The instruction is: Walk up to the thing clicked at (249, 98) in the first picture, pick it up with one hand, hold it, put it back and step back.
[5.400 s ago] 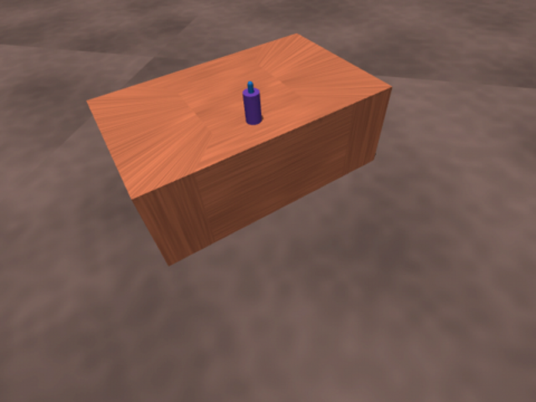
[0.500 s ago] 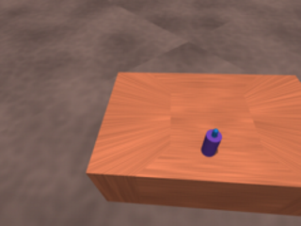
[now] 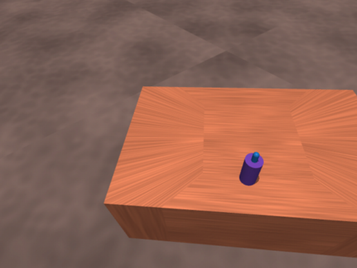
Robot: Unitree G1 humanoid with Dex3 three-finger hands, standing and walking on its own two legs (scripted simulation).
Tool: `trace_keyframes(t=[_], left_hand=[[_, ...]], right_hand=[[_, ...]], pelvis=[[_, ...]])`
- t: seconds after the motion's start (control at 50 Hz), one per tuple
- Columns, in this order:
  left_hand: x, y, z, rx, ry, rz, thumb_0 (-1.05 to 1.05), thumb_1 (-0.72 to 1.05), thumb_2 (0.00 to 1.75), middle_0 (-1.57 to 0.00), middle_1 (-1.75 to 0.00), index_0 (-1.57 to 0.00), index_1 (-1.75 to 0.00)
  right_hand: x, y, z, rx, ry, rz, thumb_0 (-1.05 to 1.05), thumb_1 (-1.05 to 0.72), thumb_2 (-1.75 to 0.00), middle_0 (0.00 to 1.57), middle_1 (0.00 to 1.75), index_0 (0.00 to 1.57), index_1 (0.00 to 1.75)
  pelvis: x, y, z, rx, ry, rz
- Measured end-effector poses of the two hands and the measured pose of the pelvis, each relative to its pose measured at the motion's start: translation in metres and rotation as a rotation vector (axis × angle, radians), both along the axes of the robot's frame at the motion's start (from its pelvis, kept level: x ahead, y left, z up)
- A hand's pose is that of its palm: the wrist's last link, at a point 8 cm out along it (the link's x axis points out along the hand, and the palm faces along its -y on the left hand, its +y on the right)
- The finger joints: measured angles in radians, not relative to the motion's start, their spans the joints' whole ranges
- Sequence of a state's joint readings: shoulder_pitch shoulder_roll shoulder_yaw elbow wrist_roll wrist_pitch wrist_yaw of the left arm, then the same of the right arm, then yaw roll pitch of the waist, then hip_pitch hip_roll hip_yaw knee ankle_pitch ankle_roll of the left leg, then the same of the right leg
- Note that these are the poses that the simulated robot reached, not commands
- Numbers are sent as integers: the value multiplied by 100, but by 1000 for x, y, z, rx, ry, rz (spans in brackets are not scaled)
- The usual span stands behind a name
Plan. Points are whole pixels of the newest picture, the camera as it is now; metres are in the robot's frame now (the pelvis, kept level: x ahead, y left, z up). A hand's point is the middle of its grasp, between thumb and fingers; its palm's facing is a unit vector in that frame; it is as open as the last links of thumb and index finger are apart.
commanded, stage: stand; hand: right
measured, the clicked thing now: (251, 166) +0.51 -0.23 -0.25
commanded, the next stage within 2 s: go down in 1.46 s
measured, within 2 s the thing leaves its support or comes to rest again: neither
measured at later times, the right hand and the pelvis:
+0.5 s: hand out of the picture +0.08 -0.26 -0.16, palm faces -0.03 +0.94 -0.34, open 7.4 cm; pelvis +0.01 +0.00 +0.00, yaw +0 degrees
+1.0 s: hand out of the picture +0.10 -0.25 -0.16, palm faces -0.03 +0.94 -0.35, open 7.4 cm; pelvis +0.02 +0.00 +0.00, yaw +0 degrees
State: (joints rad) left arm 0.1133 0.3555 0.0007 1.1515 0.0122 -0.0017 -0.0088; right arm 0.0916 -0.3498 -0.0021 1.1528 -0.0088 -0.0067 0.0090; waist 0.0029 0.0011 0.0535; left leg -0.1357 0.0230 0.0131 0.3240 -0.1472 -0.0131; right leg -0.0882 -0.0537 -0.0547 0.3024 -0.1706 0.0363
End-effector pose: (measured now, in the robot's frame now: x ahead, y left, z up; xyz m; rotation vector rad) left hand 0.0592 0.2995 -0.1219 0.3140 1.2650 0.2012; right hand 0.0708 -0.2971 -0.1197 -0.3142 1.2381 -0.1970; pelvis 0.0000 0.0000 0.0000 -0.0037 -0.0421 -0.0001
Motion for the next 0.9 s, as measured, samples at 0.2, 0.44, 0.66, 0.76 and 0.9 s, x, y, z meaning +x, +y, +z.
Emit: trace_keyframes(t=[0.2,0.44,0.66,0.76,0.9], left_hand=[[-1,-1,0,-1,3,-3,1,91,90,-20,-30,-21,-30],[7,-3,-1,-4,3,-9,1,91,90,-20,-30,-21,-30],[18,-4,-1,-5,-11,-15,1,91,90,-20,-30,-21,-30],[22,-3,-1,-5,-12,-15,1,91,90,-20,-30,-21,-30],[25,-2,-1,-4,-8,-13,1,91,90,-20,-30,-21,-30]], right_hand=[[-6,-1,-1,2,11,-5,0,-90,-90,21,30,21,30],[-2,-3,-1,-3,17,-3,0,-90,-90,21,30,21,30],[9,-2,1,-5,3,5,0,-90,-90,21,30,21,30],[13,-2,1,-7,5,8,0,-90,-90,21,30,21,30],[18,-1,1,-10,2,9,0,-90,-90,21,30,21,30]], pelvis=[[0,-1,0,2,4,-1],[5,-2,0,2,10,-3],[11,-2,0,1,14,-5],[14,-1,0,0,18,-5],[18,0,0,2,19,-6]])
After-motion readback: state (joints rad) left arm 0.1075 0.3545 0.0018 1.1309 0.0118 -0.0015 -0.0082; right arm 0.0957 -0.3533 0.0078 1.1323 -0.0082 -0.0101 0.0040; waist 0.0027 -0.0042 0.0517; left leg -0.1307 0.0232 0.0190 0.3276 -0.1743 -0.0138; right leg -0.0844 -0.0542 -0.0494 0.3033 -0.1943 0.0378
